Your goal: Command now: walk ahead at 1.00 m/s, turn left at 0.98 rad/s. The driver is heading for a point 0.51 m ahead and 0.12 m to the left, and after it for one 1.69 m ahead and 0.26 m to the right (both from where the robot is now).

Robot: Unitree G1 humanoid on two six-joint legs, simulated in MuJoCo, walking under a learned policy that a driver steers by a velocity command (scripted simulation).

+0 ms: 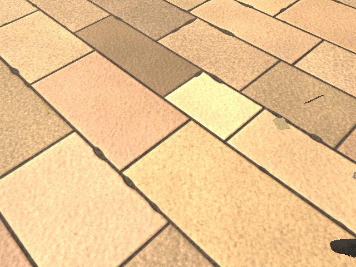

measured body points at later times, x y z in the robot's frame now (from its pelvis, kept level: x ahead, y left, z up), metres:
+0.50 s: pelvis +0.45 +0.04 +0.00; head +0.48 +0.04 +0.44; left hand +0.57 +0.33 -0.07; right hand +0.56 -0.23 -0.13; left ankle +0.29 +0.03 -0.73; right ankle +0.72 -0.03 -0.68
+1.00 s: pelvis +0.93 +0.13 +0.00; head +0.96 +0.14 +0.44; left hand +0.85 +0.42 -0.12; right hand +1.23 -0.02 -0.04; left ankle +1.11 +0.31 -0.71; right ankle +0.76 +0.03 -0.73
